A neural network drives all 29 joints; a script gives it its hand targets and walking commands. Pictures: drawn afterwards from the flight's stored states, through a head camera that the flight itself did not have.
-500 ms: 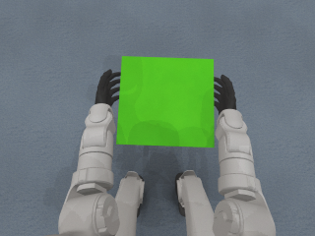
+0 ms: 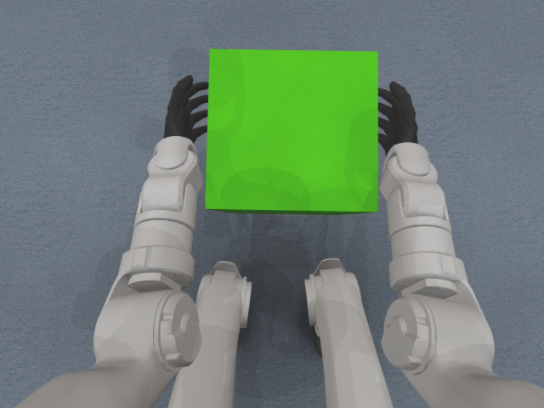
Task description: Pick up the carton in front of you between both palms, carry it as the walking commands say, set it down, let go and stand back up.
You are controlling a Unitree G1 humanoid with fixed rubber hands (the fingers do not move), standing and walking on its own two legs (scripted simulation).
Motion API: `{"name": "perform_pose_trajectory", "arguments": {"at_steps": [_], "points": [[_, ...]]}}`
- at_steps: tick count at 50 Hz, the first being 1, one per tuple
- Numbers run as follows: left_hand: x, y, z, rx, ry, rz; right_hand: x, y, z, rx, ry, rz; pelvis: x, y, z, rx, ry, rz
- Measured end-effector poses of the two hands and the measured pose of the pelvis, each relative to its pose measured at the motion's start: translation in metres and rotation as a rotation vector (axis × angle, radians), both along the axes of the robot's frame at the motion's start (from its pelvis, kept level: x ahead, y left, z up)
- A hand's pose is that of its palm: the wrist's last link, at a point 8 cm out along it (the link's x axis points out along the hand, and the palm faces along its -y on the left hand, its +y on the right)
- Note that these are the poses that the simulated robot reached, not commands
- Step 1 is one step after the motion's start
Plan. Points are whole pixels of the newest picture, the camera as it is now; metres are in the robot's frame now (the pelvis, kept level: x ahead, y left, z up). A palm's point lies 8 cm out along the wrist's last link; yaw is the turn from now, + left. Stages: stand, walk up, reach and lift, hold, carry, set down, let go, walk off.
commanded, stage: set down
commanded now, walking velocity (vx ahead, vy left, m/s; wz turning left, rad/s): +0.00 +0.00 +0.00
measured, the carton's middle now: (288, 150) +0.47 -0.02 -0.18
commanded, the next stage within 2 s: none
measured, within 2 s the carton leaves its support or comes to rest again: rests again in 1.18 s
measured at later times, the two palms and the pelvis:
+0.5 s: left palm (208, 147) +0.50 +0.12 -0.25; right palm (370, 150) +0.49 -0.18 -0.26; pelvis -0.02 +0.00 -0.11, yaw +1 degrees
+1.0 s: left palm (212, 155) +0.50 +0.12 -0.30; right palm (362, 156) +0.49 -0.18 -0.30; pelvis -0.02 +0.00 -0.15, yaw +1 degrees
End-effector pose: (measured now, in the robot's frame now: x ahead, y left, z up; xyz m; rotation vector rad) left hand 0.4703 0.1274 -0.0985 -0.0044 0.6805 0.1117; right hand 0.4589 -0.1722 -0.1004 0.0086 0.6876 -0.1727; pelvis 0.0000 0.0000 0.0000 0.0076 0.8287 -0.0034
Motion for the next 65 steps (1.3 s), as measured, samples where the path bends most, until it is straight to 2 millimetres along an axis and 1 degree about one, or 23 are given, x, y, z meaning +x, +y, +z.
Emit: {"name": "perform_pose_trajectory", "arguments": {"at_steps": [7, 16, 27, 30, 33, 39, 44, 52, 60, 65], "points": [[0.007, -0.002, -0.043, 0.001, 0.007, 0.003, 0.008, -0.002, -0.043, 0.0, 0.007, 0.004, -0.011, 0.0, -0.035, 0.003, -0.001, 0.0], [0.017, -0.005, -0.096, 0.01, 0.023, -0.001, 0.019, -0.005, -0.096, -0.009, 0.024, 0.012, -0.02, -0.002, -0.074, 0.007, -0.005, 0.002], [0.029, -0.008, -0.169, 0.021, 0.046, -0.007, 0.032, -0.009, -0.17, -0.018, 0.048, 0.028, -0.024, -0.003, -0.119, 0.012, -0.037, 0.004], [0.029, -0.008, -0.184, 0.012, 0.052, 0.001, 0.034, -0.009, -0.184, -0.024, 0.055, 0.034, -0.023, -0.005, -0.128, 0.013, -0.07, 0.018], [0.03, -0.007, -0.191, 0.01, 0.054, 0.002, 0.036, -0.008, -0.188, -0.018, 0.057, 0.031, -0.019, -0.005, -0.134, 0.008, -0.087, 0.015], [0.034, -0.007, -0.193, 0.011, 0.053, -0.002, 0.04, -0.008, -0.189, -0.016, 0.056, 0.028, -0.014, -0.004, -0.141, 0.005, -0.088, 0.016], [0.031, -0.008, -0.197, 0.015, 0.067, -0.008, 0.037, -0.009, -0.194, -0.022, 0.072, 0.03, -0.014, -0.003, -0.143, 0.003, -0.095, 0.016], [0.024, -0.005, -0.209, 0.021, 0.089, -0.013, 0.03, -0.007, -0.207, -0.025, 0.098, 0.044, -0.017, -0.001, -0.146, 0.001, -0.125, 0.015], [0.026, -0.002, -0.219, 0.028, 0.099, -0.023, 0.03, -0.005, -0.218, -0.021, 0.11, 0.061, -0.018, -0.001, -0.151, -0.001, -0.155, 0.017], [0.028, -0.001, -0.22, 0.018, 0.093, -0.038, 0.031, -0.007, -0.221, -0.013, 0.109, 0.068, -0.018, -0.001, -0.153, -0.001, -0.163, 0.018]]}}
